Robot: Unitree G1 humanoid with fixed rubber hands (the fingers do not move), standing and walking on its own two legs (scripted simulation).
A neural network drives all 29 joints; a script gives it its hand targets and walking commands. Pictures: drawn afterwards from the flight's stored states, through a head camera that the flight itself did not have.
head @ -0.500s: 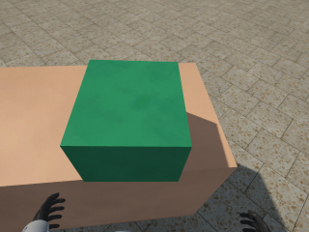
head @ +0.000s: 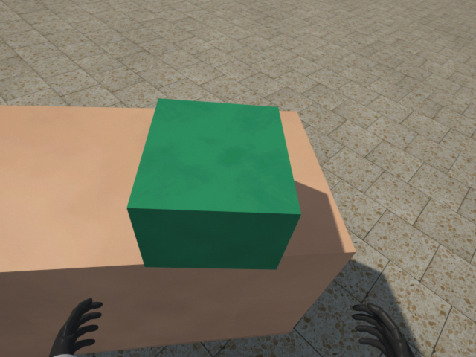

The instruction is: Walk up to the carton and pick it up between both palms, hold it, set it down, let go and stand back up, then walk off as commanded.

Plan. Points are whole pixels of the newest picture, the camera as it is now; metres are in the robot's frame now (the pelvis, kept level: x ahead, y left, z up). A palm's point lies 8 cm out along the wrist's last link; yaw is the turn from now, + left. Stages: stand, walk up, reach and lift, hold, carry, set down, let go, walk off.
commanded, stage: reach and lift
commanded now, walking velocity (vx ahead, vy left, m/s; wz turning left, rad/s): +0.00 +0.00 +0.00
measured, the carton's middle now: (215, 181) +0.48 +0.05 +0.01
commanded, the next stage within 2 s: none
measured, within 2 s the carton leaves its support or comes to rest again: neither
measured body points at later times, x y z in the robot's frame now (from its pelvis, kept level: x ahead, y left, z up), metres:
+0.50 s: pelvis -0.02 -0.02 +0.00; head -0.06 -0.01 +0.45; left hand +0.19 +0.22 -0.03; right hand +0.21 -0.27 +0.01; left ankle +0.07 +0.08 -0.73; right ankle +0.05 -0.14 -0.73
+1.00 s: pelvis +0.00 +0.02 +0.00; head -0.02 +0.03 +0.45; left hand +0.25 +0.24 +0.00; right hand +0.24 -0.20 +0.01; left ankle +0.07 +0.09 -0.73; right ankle +0.03 -0.14 -0.73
